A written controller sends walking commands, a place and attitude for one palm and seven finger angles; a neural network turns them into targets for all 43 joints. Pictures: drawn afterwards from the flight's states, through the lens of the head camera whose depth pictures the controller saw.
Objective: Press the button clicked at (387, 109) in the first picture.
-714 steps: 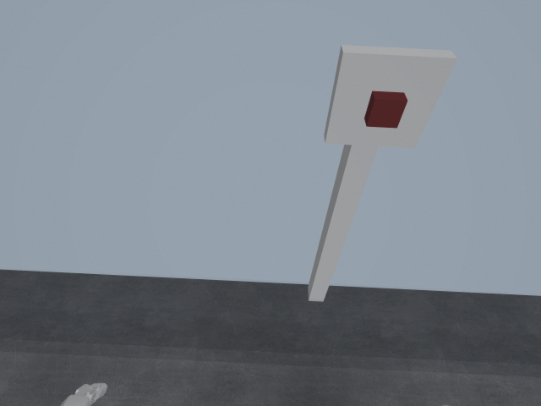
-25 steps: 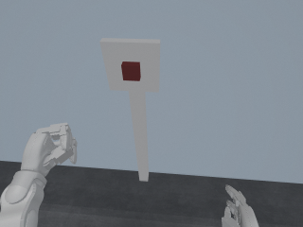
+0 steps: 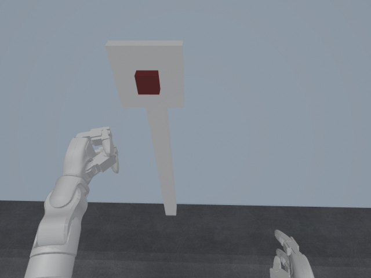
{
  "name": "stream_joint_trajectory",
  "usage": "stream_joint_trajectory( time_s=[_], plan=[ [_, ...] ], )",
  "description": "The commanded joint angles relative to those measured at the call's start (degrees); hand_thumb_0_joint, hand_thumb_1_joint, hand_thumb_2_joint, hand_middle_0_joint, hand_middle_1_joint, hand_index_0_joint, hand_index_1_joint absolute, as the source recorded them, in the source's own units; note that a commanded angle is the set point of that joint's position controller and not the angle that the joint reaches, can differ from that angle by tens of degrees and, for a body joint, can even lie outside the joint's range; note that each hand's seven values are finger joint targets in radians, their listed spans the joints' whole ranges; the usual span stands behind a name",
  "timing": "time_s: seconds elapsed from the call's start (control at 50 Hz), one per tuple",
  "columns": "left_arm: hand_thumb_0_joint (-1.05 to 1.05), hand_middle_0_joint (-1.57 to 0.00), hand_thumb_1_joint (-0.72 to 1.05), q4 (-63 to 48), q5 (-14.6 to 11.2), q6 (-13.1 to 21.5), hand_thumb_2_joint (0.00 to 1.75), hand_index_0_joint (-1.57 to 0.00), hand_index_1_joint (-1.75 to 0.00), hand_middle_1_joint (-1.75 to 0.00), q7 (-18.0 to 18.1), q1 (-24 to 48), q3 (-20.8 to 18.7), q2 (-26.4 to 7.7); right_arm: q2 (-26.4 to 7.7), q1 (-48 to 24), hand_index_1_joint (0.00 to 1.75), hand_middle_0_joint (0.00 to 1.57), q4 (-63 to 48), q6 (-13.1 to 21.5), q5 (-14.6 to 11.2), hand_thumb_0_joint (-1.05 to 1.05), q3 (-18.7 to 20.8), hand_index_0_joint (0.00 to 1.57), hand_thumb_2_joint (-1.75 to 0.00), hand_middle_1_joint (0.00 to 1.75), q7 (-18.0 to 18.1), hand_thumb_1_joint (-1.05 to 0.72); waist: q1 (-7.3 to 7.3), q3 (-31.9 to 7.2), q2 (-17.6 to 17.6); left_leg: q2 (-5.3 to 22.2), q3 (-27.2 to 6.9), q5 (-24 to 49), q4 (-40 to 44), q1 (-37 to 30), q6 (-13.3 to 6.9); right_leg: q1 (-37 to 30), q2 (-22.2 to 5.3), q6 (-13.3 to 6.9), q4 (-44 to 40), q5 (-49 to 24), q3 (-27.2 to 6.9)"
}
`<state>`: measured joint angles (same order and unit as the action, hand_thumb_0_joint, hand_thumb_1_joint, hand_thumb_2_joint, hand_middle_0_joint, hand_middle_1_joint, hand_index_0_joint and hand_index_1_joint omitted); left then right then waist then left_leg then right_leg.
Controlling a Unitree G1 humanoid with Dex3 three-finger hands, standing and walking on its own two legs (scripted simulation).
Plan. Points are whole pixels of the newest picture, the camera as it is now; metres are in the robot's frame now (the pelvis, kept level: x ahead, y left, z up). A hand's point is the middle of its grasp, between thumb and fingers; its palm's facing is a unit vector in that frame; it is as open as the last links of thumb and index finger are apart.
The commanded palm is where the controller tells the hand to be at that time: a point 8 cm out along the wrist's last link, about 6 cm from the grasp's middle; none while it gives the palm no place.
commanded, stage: aim a knuckle at the button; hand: left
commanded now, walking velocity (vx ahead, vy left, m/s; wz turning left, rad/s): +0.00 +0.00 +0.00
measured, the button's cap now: (148, 81) +0.56 +0.15 +0.15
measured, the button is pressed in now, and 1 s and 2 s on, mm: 0 0 0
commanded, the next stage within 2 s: press the button with the knuckle in 1.60 s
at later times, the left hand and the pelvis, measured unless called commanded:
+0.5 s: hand (146, 131) +0.40 +0.13 +0.12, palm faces +0.03 -1.00 -0.03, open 3.1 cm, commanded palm +0.38 +0.18 +0.11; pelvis +0.01 -0.01 +0.00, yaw +0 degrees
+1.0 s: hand (158, 118) +0.45 +0.11 +0.11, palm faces +0.05 -1.00 -0.02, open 3.1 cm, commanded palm +0.42 +0.16 +0.11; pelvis +0.00 +0.00 -0.01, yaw -3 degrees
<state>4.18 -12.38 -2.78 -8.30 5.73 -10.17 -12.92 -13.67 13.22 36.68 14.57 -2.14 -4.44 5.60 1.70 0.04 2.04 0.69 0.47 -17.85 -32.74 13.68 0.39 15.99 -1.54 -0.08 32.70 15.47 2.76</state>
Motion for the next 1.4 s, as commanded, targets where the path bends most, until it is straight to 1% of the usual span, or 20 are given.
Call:
stream_joint_trajectory(
  time_s=[0.0,0.06,0.28,0.36,0.4,0.44,0.54,0.58,0.6,0.66,0.7,0.74,0.8,0.86,0.96,1.04,1.08,1.2,1.28,1.38],
  plan=[
    [0.0,-1.3,0.9,-10.7,0.3,5.1,0.9,-1.3,-1.5,-1.5,1.2,16.6,-2.8,-6.8,-6.1,-5.7,0.3,0.2,-8.9,2.3,0.3,0.0,3.0,0.2,-0.9,0.3,-0.3,-0.9,0.46,-12.8,-2.5,-1.0,-0.8,14.4,4.2,-1.3,-0.8,-5.2,1.5,-1.0,-3.0,-13.7,0.6],
    [0.0,-1.3,0.9,-7.7,0.9,4.6,0.9,-1.3,-1.5,-1.5,1.2,18.7,-2.0,-6.3,-6.5,-5.2,0.3,0.2,-8.6,1.1,0.1,0.0,3.4,0.2,-0.9,0.3,-0.4,-0.9,-0.44,-11.3,-3.1,-1.2,-0.2,12.8,4.0,-0.4,-1.0,-3.9,1.4,-0.8,-3.4,-13.3,0.2],
    [0.0,-1.3,0.9,-2.1,2.5,7.8,0.9,-1.3,-1.5,-1.5,4.4,33.5,-0.6,-5.8,-6.2,-3.5,0.3,0.2,-7.5,-1.4,0.4,0.0,4.0,0.2,-0.9,0.3,-0.2,-0.9,-1.8,-16.9,-1.7,-1.4,-0.2,14.3,2.2,-1.7,-1.0,-3.7,1.4,-0.9,-2.0,-15.6,-0.4],
    [0.0,-1.3,0.9,5.7,3.2,7.6,0.9,-1.3,-1.5,-1.5,5.3,36.3,1.1,-3.9,-6.4,-2.4,0.3,0.2,-6.9,-2.7,0.3,0.0,4.0,0.2,-0.9,0.3,-0.7,-0.9,-2.44,-15.0,-2.1,-1.4,-0.1,13.7,1.9,0.3,-1.0,-2.2,1.4,-1.0,-1.8,-15.7,-0.3],
    [0.0,-1.3,0.9,10.5,3.7,7.2,0.9,-1.3,-1.5,-1.5,6.0,37.8,-0.7,-6.0,-6.8,-1.7,0.3,0.2,-6.4,-3.7,0.3,0.0,4.2,0.2,-0.9,0.3,-0.7,-0.9,-2.59,-14.4,-5.6,-1.4,-0.1,12.3,1.8,2.3,-1.2,-2.0,1.5,-0.8,-2.2,-14.2,-0.4],
    [0.0,-1.3,0.9,11.5,4.0,7.6,0.9,-1.3,-1.5,-1.5,6.6,41.0,-1.0,-6.1,-6.7,-1.5,0.3,0.2,-6.9,-4.4,0.4,0.0,4.3,0.2,-0.9,0.3,-0.7,-0.9,-2.56,-16.2,-4.3,-1.6,0.1,12.6,1.6,2.4,-1.2,-2.3,1.3,-0.8,-1.7,-15.0,-0.8],
    [0.0,-1.3,0.9,15.5,4.5,11.8,0.9,-1.3,-1.5,-1.5,8.0,50.7,-2.9,-8.3,-6.6,0.5,0.3,0.2,-5.9,-5.3,0.8,0.0,4.6,0.2,-0.9,0.3,-1.1,-0.9,-3.47,-19.8,-3.9,-1.5,0.3,13.1,0.4,2.6,-1.4,-2.9,1.5,-0.8,-0.8,-16.5,-1.6],
    [0.0,-1.3,0.9,17.0,4.8,13.8,0.9,-1.3,-1.5,-1.5,8.0,53.6,-1.3,-6.7,-6.3,1.4,0.3,0.2,-5.6,-5.4,0.9,0.0,4.7,0.2,-0.9,0.3,-1.3,-0.9,-4.07,-21.4,-2.7,-1.6,0.6,14.1,-0.1,2.4,-1.4,-3.1,1.6,-0.8,0.0,-18.4,-1.6],
    [0.0,-1.3,0.9,18.9,5.1,14.7,0.9,-1.3,-1.5,-1.5,8.3,53.8,-3.1,-8.6,-6.6,2.2,0.3,0.2,-5.2,-5.5,1.1,0.0,4.9,0.2,-0.9,0.3,-1.4,-0.9,-3.88,-22.4,-3.8,-1.5,0.3,14.3,-0.4,3.0,-1.4,-3.4,1.7,-0.8,0.3,-18.3,-1.6],
    [0.0,-1.3,0.9,26.0,5.7,15.8,0.9,-1.3,-1.5,-1.5,8.2,57.9,-1.2,-6.8,-6.7,3.5,0.3,0.2,-4.0,-6.0,1.0,0.0,5.0,0.2,-0.9,0.3,-1.8,-0.9,-5.34,-19.8,-2.0,-1.7,0.7,11.4,-0.7,4.7,-1.4,-0.1,1.7,-0.7,0.0,-16.1,-1.8],
    [0.0,-1.3,0.9,31.7,6.4,16.2,0.9,-1.3,-1.5,-1.5,8.4,60.1,-2.1,-8.2,-7.4,4.8,0.3,0.2,-3.3,-6.5,1.2,0.0,5.2,0.2,-0.9,0.3,-1.9,-0.9,-6.12,-18.5,-5.4,-1.6,0.2,9.6,-0.7,6.4,-1.6,1.3,2.0,-0.7,-0.2,-13.7,-1.4],
    [0.0,-1.3,0.9,34.9,6.6,16.9,0.9,-1.3,-1.5,-1.5,8.5,64.2,-0.8,-6.6,-7.3,5.8,0.3,0.2,-2.9,-6.8,1.2,0.0,5.2,0.2,-0.9,0.3,-2.2,-0.9,-6.83,-18.2,-2.9,-1.8,0.2,8.6,-0.9,6.9,-1.5,3.2,2.0,-0.9,0.1,-12.6,-1.3],
    [0.0,-1.3,0.9,36.2,6.5,18.9,0.9,-1.3,-1.5,-1.5,8.7,59.8,-5.8,-10.6,-7.9,7.5,0.3,0.2,-3.7,-7.2,1.8,0.0,5.9,0.2,-0.9,0.3,-3.0,-0.9,-4.35,-25.6,-3.8,-1.8,0.4,12.6,-1.8,6.7,-1.5,-1.0,2.3,-1.2,2.0,-16.8,-1.4],
    [0.0,-1.3,0.9,34.1,6.2,21.1,0.9,-1.3,-1.5,-1.5,8.9,58.9,-6.8,-10.7,-7.6,8.4,0.3,0.2,-4.4,-7.5,2.0,0.0,6.1,0.2,-0.9,0.3,-3.7,-0.9,-3.72,-27.6,-3.4,-1.6,1.1,15.6,-2.1,6.7,-1.5,-2.9,2.3,-1.2,3.0,-21.1,-1.7],
    [0.0,-1.3,0.9,31.4,7.4,22.5,0.9,-1.3,-1.5,-1.5,8.9,57.2,-4.6,-9.3,-7.8,8.0,0.3,0.2,-5.4,-8.3,1.8,0.0,6.5,0.2,-0.9,0.3,-4.3,-0.9,-4.52,-22.9,-3.2,-1.1,1.6,13.5,-1.4,7.7,-1.7,-0.4,2.6,-1.1,2.3,-18.8,-1.4],
    [0.0,-1.3,0.9,30.0,6.8,21.7,0.9,-1.3,-1.5,-1.5,8.7,57.3,-4.8,-9.6,-8.0,7.5,0.3,0.2,-5.5,-8.7,1.4,0.0,6.7,0.2,-0.9,0.3,-4.0,-0.9,-4.6,-22.1,-2.5,-1.0,1.6,10.7,-0.9,7.3,-1.8,0.1,2.7,-1.2,1.2,-15.4,-1.6],
    [0.0,-1.3,0.9,30.4,6.4,21.1,0.9,-1.3,-1.5,-1.5,8.6,60.5,-2.0,-6.7,-7.8,7.0,0.3,0.2,-5.3,-8.6,1.3,0.0,6.4,0.2,-0.9,0.3,-3.7,-0.9,-6.09,-19.6,-2.3,-1.0,1.4,7.9,-0.5,7.3,-1.8,2.5,2.7,-1.1,0.3,-12.2,-1.4],
    [0.0,-1.3,0.9,32.5,6.9,22.0,0.9,-1.3,-1.5,-1.5,9.6,66.3,-1.4,-6.9,-7.8,7.1,0.3,0.2,-4.2,-7.9,1.5,0.0,6.2,0.2,-0.9,0.3,-3.2,-0.9,-7.06,-20.4,-2.2,-1.0,0.2,5.2,-0.8,6.0,-1.7,4.8,2.8,-1.1,0.3,-8.1,-1.2],
    [0.0,-1.3,0.9,37.6,7.2,21.8,0.9,-1.3,-1.5,-1.5,10.0,65.1,0.1,-4.4,-7.6,7.2,0.3,0.2,-3.9,-7.8,1.6,0.0,5.8,0.2,-0.9,0.3,-3.6,-0.9,-6.82,-20.1,-2.2,-1.0,-0.3,5.8,-0.9,6.3,-1.3,6.3,2.8,-1.4,1.3,-8.5,-0.5],
    [0.0,-1.3,0.9,39.1,7.5,21.5,0.9,-1.3,-1.5,-1.5,10.9,62.6,-3.0,-6.6,-7.9,7.4,0.3,0.2,-5.0,-8.5,2.0,0.0,5.8,0.2,-0.9,0.3,-4.0,-0.9,-5.38,-21.9,-4.6,-1.3,0.4,8.1,-1.4,8.3,-1.4,3.6,2.5,-1.3,2.2,-12.1,-0.9]
  ],
)
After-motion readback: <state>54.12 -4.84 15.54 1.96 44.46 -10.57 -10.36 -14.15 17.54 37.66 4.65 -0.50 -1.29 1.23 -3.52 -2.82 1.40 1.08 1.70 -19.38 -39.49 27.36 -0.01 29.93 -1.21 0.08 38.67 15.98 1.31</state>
